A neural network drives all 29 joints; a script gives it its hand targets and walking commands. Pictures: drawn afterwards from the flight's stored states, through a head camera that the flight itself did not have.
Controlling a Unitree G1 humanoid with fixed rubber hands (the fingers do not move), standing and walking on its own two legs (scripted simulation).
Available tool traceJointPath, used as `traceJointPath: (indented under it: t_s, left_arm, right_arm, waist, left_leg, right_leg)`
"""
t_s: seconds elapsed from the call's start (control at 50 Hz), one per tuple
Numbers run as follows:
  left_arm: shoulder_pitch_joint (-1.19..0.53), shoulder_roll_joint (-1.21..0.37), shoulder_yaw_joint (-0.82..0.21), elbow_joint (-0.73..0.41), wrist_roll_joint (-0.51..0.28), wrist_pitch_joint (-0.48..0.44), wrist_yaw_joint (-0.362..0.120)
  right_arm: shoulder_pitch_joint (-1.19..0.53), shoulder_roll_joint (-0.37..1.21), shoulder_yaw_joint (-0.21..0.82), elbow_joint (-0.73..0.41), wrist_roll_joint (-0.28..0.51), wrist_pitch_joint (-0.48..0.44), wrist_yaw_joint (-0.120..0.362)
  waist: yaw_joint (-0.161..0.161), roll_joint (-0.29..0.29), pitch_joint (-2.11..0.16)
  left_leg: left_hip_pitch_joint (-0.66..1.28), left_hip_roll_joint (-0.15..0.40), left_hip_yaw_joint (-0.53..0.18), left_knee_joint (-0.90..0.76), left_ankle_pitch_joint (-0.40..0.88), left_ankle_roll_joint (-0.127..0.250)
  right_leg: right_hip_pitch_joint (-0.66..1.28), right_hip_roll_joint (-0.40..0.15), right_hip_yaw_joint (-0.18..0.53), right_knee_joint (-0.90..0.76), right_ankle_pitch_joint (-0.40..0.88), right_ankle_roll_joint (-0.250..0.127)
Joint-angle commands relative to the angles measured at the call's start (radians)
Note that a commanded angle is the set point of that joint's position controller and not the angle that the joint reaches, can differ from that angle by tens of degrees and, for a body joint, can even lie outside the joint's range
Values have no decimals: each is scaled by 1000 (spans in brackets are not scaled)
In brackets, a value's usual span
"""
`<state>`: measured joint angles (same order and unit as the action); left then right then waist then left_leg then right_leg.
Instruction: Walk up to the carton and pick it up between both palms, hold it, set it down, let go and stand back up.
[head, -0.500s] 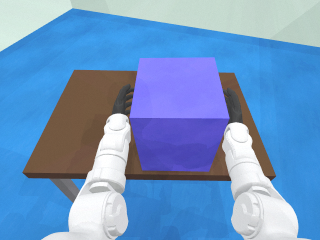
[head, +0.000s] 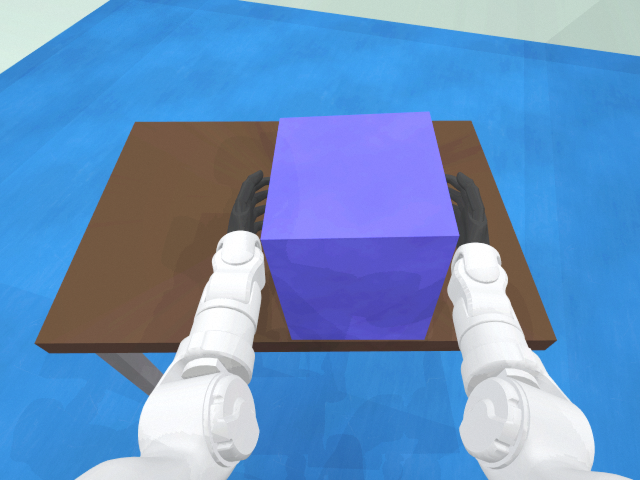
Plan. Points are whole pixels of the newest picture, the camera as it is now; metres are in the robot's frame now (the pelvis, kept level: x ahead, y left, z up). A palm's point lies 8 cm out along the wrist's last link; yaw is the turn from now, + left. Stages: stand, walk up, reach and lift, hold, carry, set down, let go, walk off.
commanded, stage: set down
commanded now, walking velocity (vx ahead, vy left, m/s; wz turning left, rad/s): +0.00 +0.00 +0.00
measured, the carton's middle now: (355, 234) +0.44 -0.01 +0.03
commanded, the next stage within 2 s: none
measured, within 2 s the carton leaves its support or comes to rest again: rests again in 0.48 s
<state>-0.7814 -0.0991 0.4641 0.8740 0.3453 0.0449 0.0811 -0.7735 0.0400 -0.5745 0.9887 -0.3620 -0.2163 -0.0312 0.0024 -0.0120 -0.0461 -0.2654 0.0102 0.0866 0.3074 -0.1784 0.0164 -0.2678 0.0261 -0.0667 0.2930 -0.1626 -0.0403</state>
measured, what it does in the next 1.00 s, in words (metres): stands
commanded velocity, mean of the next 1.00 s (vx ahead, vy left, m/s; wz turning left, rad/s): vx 0.00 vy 0.00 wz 0.00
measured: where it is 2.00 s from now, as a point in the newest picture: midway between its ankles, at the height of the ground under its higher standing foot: outside the picture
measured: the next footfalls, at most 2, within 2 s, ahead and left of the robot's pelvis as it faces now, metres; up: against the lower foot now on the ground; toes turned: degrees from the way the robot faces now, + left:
none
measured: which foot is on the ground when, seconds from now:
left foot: down 0.00-1.00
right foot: down 0.00-1.00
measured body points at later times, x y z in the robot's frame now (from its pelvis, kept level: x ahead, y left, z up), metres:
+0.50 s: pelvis +0.00 +0.00 +0.00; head +0.07 +0.00 +0.44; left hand +0.43 +0.13 +0.04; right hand +0.43 -0.16 +0.05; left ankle -0.02 +0.10 -0.75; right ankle -0.02 -0.09 -0.75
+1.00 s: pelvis +0.00 +0.00 +0.00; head +0.08 +0.00 +0.44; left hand +0.43 +0.13 +0.04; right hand +0.42 -0.17 +0.04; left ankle -0.02 +0.10 -0.75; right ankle -0.02 -0.09 -0.75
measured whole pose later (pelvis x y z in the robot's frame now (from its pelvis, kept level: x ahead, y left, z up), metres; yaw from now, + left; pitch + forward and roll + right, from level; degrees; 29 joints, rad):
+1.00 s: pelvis +0.00 +0.00 +0.00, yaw -1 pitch +14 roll +0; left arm -0.85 -0.10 0.57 1.00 0.43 -0.12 0.07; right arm -0.79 0.07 -0.71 1.00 -0.50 -0.30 -0.02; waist 0.01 -0.02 -0.08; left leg -0.39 0.01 0.11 0.31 -0.16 0.02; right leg -0.41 0.02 -0.07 0.31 -0.14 -0.04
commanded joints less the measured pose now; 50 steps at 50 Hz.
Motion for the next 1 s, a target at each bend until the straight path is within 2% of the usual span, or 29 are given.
traceJointPath:
  t_s: [0.0,0.14,0.34,0.58,0.74,0.98]
  left_arm:
    - [-668,-426,-254,-90,-4,-101,-82]
    - [-665,-420,-218,-37,13,-134,-88]
    - [-678,-433,-225,-11,19,-192,-73]
    - [-649,-404,-165,64,48,-226,-83]
    - [-645,-386,-123,77,80,-231,-83]
    - [-593,-385,-94,70,116,-219,-77]
  right_arm:
    - [-656,478,250,-67,-58,-70,132]
    - [-637,497,229,-22,-83,-79,129]
    - [-631,505,223,13,-102,-119,128]
    - [-614,505,198,36,-145,-126,124]
    - [-594,504,149,38,-176,-117,128]
    - [-579,484,113,8,-195,-121,137]
  waist:
    - [-8,-15,-698]
    - [-11,-15,-702]
    - [-5,14,-753]
    - [7,-37,-720]
    - [10,-28,-697]
    - [19,-20,-666]
  left_leg:
    - [120,26,11,21,338,-23]
    - [84,27,9,24,356,-20]
    - [105,37,6,59,443,-33]
    - [-1,33,13,21,327,-9]
    - [-21,32,22,1,263,-2]
    - [8,36,26,9,286,-4]
  right_leg:
    - [373,-37,-7,101,639,83]
    - [384,-42,-2,119,691,87]
    - [312,-36,-7,124,690,75]
    - [351,-47,7,124,661,80]
    - [333,-51,7,109,583,77]
    - [283,-47,-2,95,527,71]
